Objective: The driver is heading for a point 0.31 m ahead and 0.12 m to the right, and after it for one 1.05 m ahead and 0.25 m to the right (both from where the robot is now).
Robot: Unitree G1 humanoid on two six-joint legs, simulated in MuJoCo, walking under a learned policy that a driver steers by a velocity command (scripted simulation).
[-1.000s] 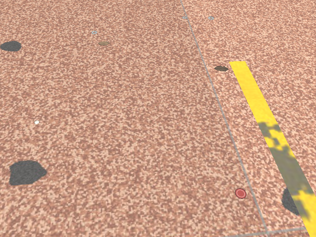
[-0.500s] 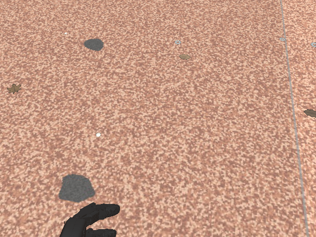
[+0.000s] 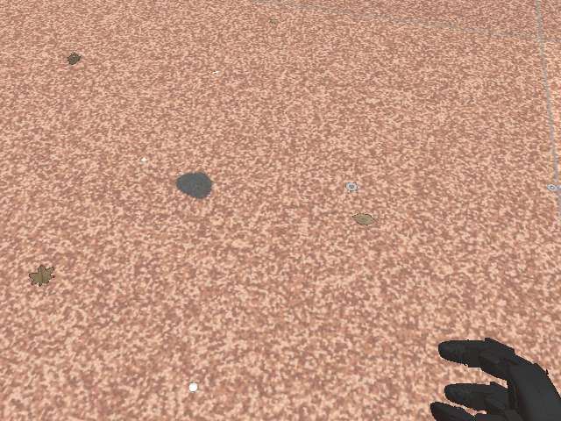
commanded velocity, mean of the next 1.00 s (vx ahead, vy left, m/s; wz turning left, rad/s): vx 0.21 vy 0.00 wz -0.48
